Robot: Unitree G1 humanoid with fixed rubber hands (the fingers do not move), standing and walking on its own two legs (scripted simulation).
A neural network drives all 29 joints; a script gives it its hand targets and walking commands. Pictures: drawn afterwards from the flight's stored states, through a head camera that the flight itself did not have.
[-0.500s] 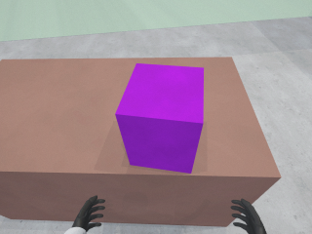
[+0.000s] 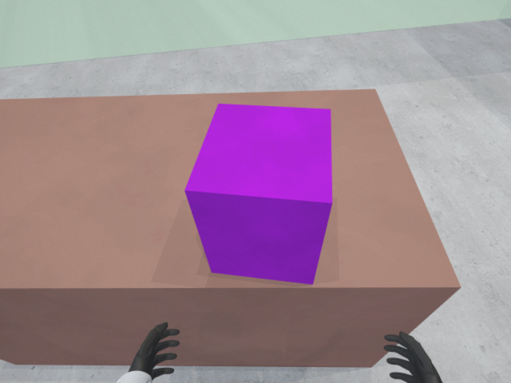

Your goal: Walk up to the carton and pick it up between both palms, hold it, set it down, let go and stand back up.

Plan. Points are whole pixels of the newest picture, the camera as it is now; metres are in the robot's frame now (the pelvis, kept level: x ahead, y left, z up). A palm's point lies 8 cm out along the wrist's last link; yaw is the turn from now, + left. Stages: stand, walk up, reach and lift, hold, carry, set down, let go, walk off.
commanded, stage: set down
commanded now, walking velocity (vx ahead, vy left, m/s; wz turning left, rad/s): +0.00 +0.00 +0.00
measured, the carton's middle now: (266, 196) +0.42 +0.03 +0.03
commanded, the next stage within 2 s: let go in 0.18 s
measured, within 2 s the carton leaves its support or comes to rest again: neither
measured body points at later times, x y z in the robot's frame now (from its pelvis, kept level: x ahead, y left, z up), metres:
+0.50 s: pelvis +0.00 +0.00 +0.00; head +0.00 +0.00 +0.45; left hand +0.15 +0.22 -0.09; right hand +0.16 -0.22 -0.10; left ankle -0.04 +0.12 -0.74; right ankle +0.02 -0.14 -0.74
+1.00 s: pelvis -0.01 +0.00 -0.01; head -0.02 -0.01 +0.44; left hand +0.07 +0.31 -0.12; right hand +0.09 -0.31 -0.12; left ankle -0.04 +0.12 -0.74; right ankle +0.02 -0.14 -0.74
